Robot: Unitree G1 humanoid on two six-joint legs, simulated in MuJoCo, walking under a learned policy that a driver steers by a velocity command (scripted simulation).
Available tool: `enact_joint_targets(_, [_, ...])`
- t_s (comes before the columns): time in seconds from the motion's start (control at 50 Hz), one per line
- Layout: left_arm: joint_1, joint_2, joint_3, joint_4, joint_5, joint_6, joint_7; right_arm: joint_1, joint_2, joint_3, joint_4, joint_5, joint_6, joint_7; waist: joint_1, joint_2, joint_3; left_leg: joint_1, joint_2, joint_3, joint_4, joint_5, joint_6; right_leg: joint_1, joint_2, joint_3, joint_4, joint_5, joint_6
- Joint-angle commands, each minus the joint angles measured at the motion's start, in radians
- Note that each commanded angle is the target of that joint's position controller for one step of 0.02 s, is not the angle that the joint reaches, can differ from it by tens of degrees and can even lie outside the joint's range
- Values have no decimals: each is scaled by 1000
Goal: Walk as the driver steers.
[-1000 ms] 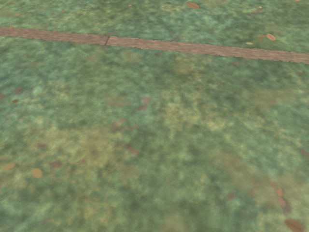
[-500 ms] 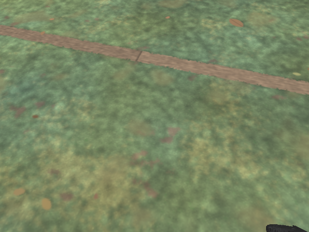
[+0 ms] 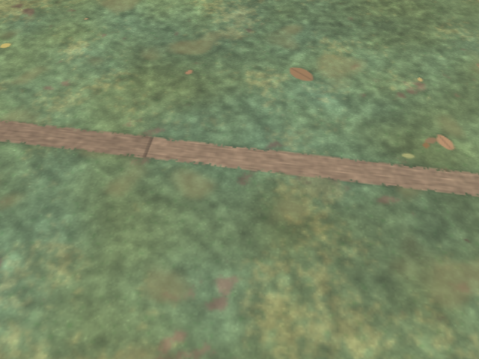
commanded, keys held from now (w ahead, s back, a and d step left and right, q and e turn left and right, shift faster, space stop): w+e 0.58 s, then w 0.42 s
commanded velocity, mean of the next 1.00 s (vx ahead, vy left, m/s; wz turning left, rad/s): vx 0.50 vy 0.00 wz -0.40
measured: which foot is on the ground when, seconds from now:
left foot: down 0.00-0.18, up 0.20-0.64, down 0.66-1.00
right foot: up 0.00-0.18, down 0.20-0.68, up 0.70-1.00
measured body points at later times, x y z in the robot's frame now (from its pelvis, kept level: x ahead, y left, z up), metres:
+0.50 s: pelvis +0.29 -0.08 +0.00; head +0.32 -0.10 +0.45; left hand +0.42 +0.18 -0.12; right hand +0.43 -0.38 -0.09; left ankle +0.50 +0.07 -0.69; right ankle +0.24 -0.14 -0.75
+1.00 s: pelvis +0.57 -0.12 +0.00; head +0.60 -0.13 +0.45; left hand +0.85 +0.01 -0.09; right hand +0.46 -0.37 -0.13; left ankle +0.57 -0.01 -0.75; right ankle +0.62 -0.33 -0.69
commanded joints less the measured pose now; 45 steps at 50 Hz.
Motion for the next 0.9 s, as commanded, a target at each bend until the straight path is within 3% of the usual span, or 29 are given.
enact_joint_targets(0.02, [-117, 28, -6, -87, -4, -6, -15, 11, -153, -30, -33, 4, -10, -10, -12, 90, 81, -1, 288, -52, -81, 277, 105, -9, 21, -12, -80, 35, -12])
enact_joint_targets(0.08, [-174, 27, -13, -131, -3, -8, -36, 32, -163, -36, -21, 9, 9, -14, -27, 87, 100, 121, 330, -21, -16, 374, 96, -48, 35, -44, -128, -65, -32])
enact_joint_targets(0.12, [-160, 43, -9, -151, -2, -9, -51, 3, -187, -43, -33, 14, 22, -20, -2, 114, 78, 147, 339, 12, 71, 614, 77, 28, 70, -98, -145, -173, -60])
enact_joint_targets(0.16, [-34, 95, 18, -140, 2, -5, -57, -23, -219, -51, -49, 18, 37, -31, 73, 158, -16, 143, 329, 50, 278, 966, 50, 236, 147, -165, -144, -262, -98])
enact_joint_targets(0.18, [127, 145, 47, -101, -1, -4, -52, -39, -220, -49, -59, 19, 43, -35, 155, 140, -97, 70, 288, 79, 485, 973, 20, 462, 186, -165, -212, -203, -133])
enact_joint_targets(0.2, [301, 240, 79, -72, 3, 1, -33, -33, -203, -39, -88, 5, 34, -37, 210, 19, -213, -202, 243, 88, 809, 657, -21, 799, 28, 93, -211, -155, -204])
enact_joint_targets(0.22, [307, 302, 82, -75, -7, -5, -31, 60, -47, 11, -127, -19, -3, -10, 99, -213, -316, -648, 10, -25, 1141, -303, -81, 1132, -209, 658, -327, -281, -403])
enact_joint_targets(0.24, [359, 220, 59, -79, 3, -3, -25, -47, -136, -7, -138, 24, -49, 9, 171, -130, -369, -768, 28, -204, 1233, -333, -56, 1182, -207, 739, -427, -342, -388])
enact_joint_targets(0.26, [303, 172, 48, -87, 7, -8, -17, -135, -169, -16, -167, 53, -70, 15, 173, -96, -231, -846, 81, -199, 1216, -246, -34, 1084, -173, 582, -432, -274, -336])
enact_joint_targets(0.28, [225, 144, 39, -111, 5, -13, -16, -166, -165, -15, -172, 42, -78, 10, 132, 13, -159, -799, 128, -194, 1131, -165, -26, 924, -133, 465, -441, -185, -302])
enact_joint_targets(0.3, [158, 116, 30, -130, 8, -14, -17, -181, -171, -25, -170, 18, -72, 1, 91, 57, -96, -725, 154, -185, 1045, -129, -35, 764, -100, 381, -460, -84, -283])
enact_joint_targets(0.32, [131, 97, 21, -144, 16, -16, -14, -168, -173, -32, -177, 11, -57, -2, 55, 49, -79, -654, 172, -190, 1001, -111, -44, 666, -77, 340, -485, -31, -279])
enact_joint_targets(0.36, [132, 115, 23, -153, 10, -17, -6, -153, -148, -34, -194, 3, -32, -6, 24, 33, -52, -618, 177, -178, 898, -104, -71, 570, -59, 303, -514, 5, -280])
enact_joint_targets(0.44, [186, 168, 39, -157, 2, -14, 18, -293, -110, -19, -248, -11, -18, -8, 58, 5, -7, -584, 133, -142, 594, 140, -110, 456, 14, 199, -524, 19, -235])
enact_joint_targets(0.5, [243, 167, 41, -150, -5, -3, 21, -392, -97, -9, -281, 4, -22, 7, 105, -27, 0, -503, 78, -133, 400, 309, -106, 438, 40, 195, -506, -71, -193])
enact_joint_targets(0.58, [289, 152, 39, -143, -9, 6, 23, -434, -147, -20, -315, 16, -35, 19, 115, -48, -8, -481, 61, -172, 295, 257, -85, 557, -1, 306, -408, -158, -173])
enact_joint_targets(0.62, [288, 150, 39, -146, -1, 12, 29, -387, -166, -26, -307, 15, -48, 26, 88, -75, -19, -431, 63, -159, 271, 193, -57, 610, -27, 336, -343, -119, -160])
enact_joint_targets(0.64, [282, 136, 34, -150, 3, 13, 29, -315, -177, -33, -286, 9, -54, 25, 50, -79, -46, -334, 52, -137, 236, 187, -31, 614, -2, 325, -280, -33, -143])
enact_joint_targets(0.66, [271, 103, 21, -162, 9, 9, 25, -198, -210, -47, -263, -7, -60, 23, -4, -65, -132, -147, 108, -175, 261, 196, 15, 570, 46, 281, -131, 28, -112])
enact_joint_targets(0.68, [282, 64, 3, -183, 28, 5, 25, -27, -269, -60, -244, -14, -58, 18, -62, 56, -274, 116, 273, -368, 285, 193, 80, 426, 123, 186, 156, -180, -71])
enact_joint_targets(0.7, [465, 23, -8, -182, -12, -7, 21, 47, -329, -79, -190, -12, -43, 29, 18, 432, -353, 371, 464, -845, 166, -24, 255, 79, 233, 112, 452, -665, -8])
enact_joint_targets(0.72, [430, 122, 5, -156, -20, -12, 22, 20, -226, -57, -213, 20, -38, 31, -17, 286, -266, 334, 450, -892, 115, -255, 233, -41, 166, 160, 559, -653, -3])
enact_joint_targets(0.74, [295, 164, 16, -180, -15, -12, 20, -36, -172, -42, -226, 22, -31, 27, -43, 174, -135, 207, 405, -726, 105, -248, 187, -77, 133, 140, 574, -555, -2])
enact_joint_targets(0.76, [219, 151, 13, -201, -3, -13, 22, -88, -168, -34, -236, 7, -24, 26, -24, 91, -70, 76, 366, -619, 87, -137, 167, -46, 97, 101, 546, -485, -2])
enact_joint_targets(0.78, [178, 137, 14, -217, 11, -16, 21, -117, -154, -28, -232, 0, -20, 27, -4, 82, -21, -18, 334, -546, 66, -29, 168, -28, 68, 88, 486, -442, -3])
enact_joint_targets(0.8, [186, 121, 14, -223, 12, -16, 17, -127, -139, -20, -230, -8, -21, 26, 25, 109, -16, -76, 304, -486, 47, 50, 160, 22, 40, 77, 442, -417, -6])
enact_joint_targets(0.82, [200, 103, 11, -223, 8, -15, 15, -123, -130, -18, -223, -5, -23, 28, 37, 135, -21, -101, 287, -449, 30, 101, 162, 50, 31, 62, 403, -412, -3])
enact_joint_targets(0.9, [121, 57, -9, -260, 16, -12, 11, -83, -187, -32, -197, 14, -21, 19, 31, 120, -12, -127, 284, -339, -24, 242, 184, 38, 4, 13, 194, -317, 24])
